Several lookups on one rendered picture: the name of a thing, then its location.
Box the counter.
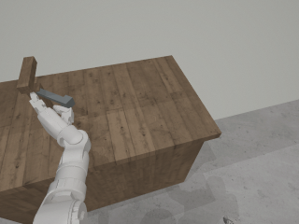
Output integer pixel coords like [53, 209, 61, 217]
[0, 55, 222, 224]

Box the robot left hand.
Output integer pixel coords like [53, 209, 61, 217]
[29, 92, 75, 140]

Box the left robot forearm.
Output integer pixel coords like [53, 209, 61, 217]
[33, 125, 92, 224]

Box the tap lever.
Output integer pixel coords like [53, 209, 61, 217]
[36, 88, 76, 108]

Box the robot left upper arm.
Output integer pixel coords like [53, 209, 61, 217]
[34, 199, 89, 224]

